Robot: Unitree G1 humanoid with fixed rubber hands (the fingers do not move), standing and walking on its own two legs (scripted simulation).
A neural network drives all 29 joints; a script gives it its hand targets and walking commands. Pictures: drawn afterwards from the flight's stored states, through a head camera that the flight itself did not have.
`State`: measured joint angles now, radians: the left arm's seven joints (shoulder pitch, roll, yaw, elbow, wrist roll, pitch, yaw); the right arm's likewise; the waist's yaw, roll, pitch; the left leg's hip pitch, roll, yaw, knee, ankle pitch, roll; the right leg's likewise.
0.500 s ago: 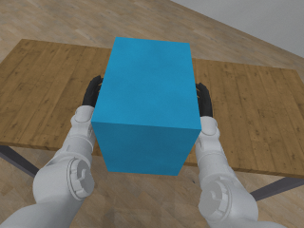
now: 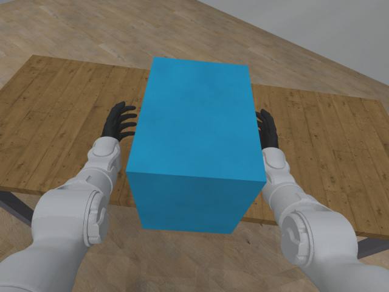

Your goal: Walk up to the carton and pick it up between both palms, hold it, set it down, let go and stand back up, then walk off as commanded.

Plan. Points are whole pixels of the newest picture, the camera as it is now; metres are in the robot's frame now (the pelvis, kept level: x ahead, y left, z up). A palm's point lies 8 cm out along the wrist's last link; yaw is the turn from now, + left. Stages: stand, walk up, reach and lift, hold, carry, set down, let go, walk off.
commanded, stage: set down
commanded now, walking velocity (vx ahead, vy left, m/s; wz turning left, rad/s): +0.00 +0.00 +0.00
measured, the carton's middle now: (194, 149) +0.42 +0.00 +0.01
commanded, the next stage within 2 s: none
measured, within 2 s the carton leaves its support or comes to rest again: neither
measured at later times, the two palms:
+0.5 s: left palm (97, 174) +0.34 +0.20 +0.03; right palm (288, 184) +0.32 -0.20 +0.03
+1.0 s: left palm (84, 209) +0.28 +0.22 +0.00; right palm (282, 217) +0.26 -0.18 +0.00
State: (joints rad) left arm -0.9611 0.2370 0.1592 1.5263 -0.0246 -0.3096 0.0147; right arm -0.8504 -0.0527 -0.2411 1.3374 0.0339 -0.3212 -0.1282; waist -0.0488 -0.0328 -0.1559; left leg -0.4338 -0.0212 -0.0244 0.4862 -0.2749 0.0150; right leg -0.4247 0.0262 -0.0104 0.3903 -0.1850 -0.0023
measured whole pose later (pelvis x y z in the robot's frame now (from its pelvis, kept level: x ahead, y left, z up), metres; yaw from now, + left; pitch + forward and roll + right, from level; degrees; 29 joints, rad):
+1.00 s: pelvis -0.04 +0.00 +0.00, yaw +0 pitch +9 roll -2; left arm -0.33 0.26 0.00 0.86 -0.22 -0.31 -0.06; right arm -0.26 -0.07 -0.03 0.85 0.24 -0.34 -0.13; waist 0.01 -0.03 -0.12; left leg -0.42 -0.02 -0.02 0.49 -0.23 0.02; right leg -0.41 0.03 -0.01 0.39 -0.14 0.00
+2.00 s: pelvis -0.03 +0.00 +0.00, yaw +0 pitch +4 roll -2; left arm 0.24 0.30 -0.02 0.34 -0.23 -0.22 -0.05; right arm 0.28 -0.06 -0.03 0.31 0.23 -0.25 -0.08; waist 0.05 -0.02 -0.02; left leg -0.30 -0.02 -0.02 0.49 -0.26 0.02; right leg -0.29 0.03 -0.01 0.39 -0.17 0.00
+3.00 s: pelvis -0.03 +0.00 +0.00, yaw +0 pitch +1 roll -2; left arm 0.26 0.26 -0.03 0.46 -0.17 -0.02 0.02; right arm 0.20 -0.14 -0.03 0.63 0.11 -0.24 0.01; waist 0.01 0.01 0.00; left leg -0.25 -0.02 -0.02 0.49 -0.27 0.02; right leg -0.24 0.03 -0.01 0.39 -0.18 0.00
